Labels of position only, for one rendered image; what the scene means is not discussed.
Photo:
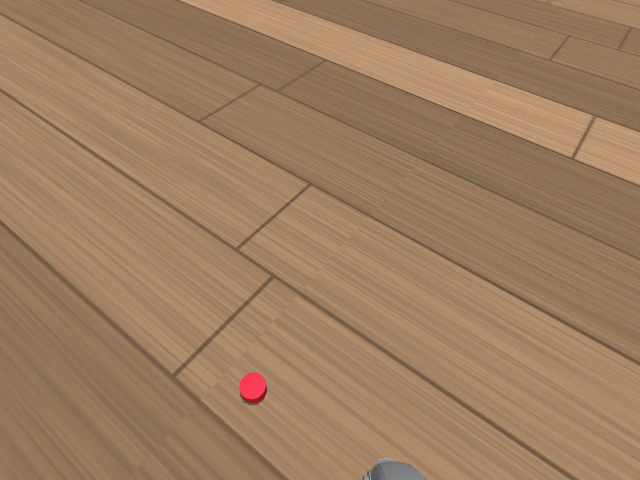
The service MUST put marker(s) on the tin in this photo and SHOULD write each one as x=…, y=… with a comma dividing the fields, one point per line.
x=253, y=387

